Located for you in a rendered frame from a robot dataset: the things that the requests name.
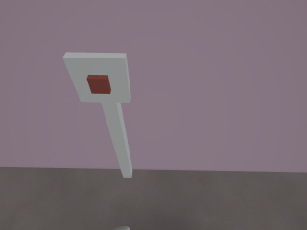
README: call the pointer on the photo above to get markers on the button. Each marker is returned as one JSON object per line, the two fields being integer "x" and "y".
{"x": 99, "y": 84}

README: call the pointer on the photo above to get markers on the panel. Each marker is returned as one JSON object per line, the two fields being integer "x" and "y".
{"x": 115, "y": 65}

